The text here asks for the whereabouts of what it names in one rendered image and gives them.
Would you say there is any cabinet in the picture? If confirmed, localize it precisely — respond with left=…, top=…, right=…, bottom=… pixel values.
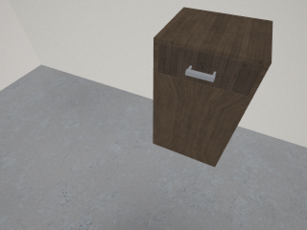
left=153, top=7, right=273, bottom=167

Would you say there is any drawer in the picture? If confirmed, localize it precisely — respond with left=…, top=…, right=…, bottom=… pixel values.
left=157, top=42, right=263, bottom=96

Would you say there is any handle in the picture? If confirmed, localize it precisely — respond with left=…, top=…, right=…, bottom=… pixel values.
left=185, top=65, right=217, bottom=82

